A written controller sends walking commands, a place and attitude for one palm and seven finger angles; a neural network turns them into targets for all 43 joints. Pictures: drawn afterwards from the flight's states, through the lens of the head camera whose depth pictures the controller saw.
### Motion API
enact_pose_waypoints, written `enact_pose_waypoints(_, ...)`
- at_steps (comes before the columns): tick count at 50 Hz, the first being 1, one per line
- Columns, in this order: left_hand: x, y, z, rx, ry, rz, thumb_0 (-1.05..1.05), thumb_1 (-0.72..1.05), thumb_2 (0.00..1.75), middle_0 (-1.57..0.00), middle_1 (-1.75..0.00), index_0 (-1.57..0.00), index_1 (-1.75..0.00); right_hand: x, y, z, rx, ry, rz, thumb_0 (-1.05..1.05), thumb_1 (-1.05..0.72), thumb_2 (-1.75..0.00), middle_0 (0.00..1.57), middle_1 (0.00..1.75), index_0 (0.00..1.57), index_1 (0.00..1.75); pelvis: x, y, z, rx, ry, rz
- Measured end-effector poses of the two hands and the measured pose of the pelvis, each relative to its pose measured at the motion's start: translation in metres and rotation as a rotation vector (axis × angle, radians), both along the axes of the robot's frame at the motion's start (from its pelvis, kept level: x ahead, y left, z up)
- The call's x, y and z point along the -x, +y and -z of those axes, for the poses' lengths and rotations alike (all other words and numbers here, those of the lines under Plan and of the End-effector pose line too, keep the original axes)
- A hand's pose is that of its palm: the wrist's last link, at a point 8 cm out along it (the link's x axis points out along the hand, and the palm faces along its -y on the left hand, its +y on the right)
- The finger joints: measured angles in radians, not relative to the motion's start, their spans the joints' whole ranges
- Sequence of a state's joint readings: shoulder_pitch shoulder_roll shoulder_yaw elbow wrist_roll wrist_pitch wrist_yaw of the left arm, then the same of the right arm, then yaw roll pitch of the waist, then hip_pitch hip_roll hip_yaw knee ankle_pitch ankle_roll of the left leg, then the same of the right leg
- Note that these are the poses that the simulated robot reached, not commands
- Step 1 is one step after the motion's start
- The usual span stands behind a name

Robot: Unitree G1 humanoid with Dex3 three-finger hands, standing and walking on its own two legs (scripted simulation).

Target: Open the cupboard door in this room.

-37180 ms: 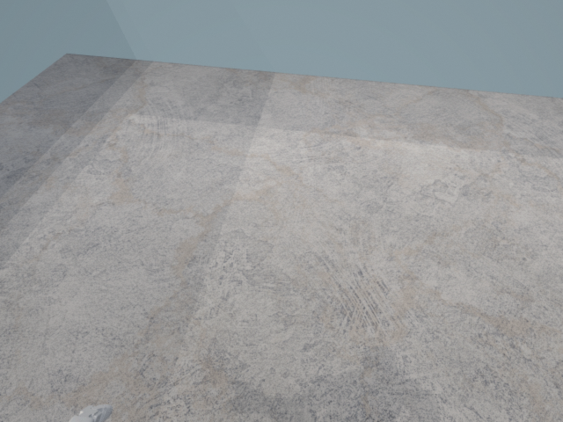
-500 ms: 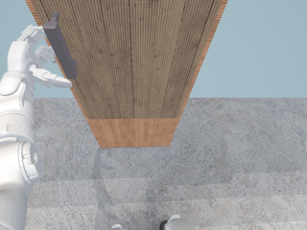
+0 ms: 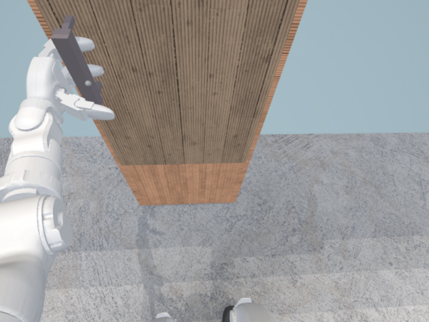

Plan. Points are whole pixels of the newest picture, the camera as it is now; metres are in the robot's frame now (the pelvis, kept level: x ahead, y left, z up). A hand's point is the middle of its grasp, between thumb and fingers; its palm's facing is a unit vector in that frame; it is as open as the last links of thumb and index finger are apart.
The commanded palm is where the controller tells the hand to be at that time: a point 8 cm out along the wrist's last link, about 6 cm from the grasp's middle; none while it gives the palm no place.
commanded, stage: slide the fingers in behind the handle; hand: left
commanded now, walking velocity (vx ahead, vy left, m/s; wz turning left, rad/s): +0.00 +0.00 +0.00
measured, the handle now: (83, 65) +0.56 +0.20 +0.12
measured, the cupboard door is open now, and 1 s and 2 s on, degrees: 0 0 17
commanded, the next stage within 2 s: close the thumb around the handle in 0.50 s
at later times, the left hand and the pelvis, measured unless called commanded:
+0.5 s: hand (92, 84) +0.51 +0.17 +0.12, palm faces -0.03 -1.00 -0.02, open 14.0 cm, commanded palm +0.49 +0.22 +0.12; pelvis +0.00 +0.00 +0.00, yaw +0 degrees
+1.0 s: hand (91, 82) +0.52 +0.18 +0.12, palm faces -0.03 -1.00 -0.01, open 9.4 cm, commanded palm +0.50 +0.22 +0.12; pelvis +0.00 +0.00 +0.00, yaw +0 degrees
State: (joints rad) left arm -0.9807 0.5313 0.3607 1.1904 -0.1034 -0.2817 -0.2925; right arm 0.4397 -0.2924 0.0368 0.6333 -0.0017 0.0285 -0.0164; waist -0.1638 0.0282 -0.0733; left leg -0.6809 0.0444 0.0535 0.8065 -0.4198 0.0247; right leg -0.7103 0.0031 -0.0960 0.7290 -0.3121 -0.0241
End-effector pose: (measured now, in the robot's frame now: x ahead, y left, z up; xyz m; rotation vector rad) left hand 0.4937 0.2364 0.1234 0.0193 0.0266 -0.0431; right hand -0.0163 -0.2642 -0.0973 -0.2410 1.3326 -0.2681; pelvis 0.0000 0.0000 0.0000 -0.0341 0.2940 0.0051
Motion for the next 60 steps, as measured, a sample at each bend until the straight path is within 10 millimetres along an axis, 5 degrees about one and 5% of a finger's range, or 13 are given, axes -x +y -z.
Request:
enact_pose_waypoints(35,0.003,-0.009,-0.001,0.004,-0.007,-0.014,-0.01,-0.47,0.31,-0.3,-1.21,-0.29,-1.21,-0.017,0.002,0.004,-0.015,-0.044,-0.025,0.01,-0.9,-0.9,0.2,0.3,0.2,0.3,-0.001,0.0,-0.001,-0.006,-0.009,-0.001)
enact_pose_waypoints(43,0.0,-0.008,0.0,0.003,0.005,-0.012,-0.01,-0.2,0.43,-0.32,-1.23,-0.31,-1.24,-0.015,0.002,0.004,-0.009,-0.038,-0.029,0.01,-0.9,-0.9,0.2,0.3,0.2,0.3,0.001,0.0,0.0,-0.005,-0.003,-0.007)
enact_pose_waypoints(60,-0.005,-0.003,0.003,0.014,0.006,0.001,0.01,0.66,0.8,-0.38,-1.33,-0.4,-1.34,0.006,0.002,0.0,0.008,0.007,-0.01,0.01,-0.9,-0.9,0.2,0.3,0.2,0.3,0.004,0.002,0.002,0.001,0.015,-0.004)
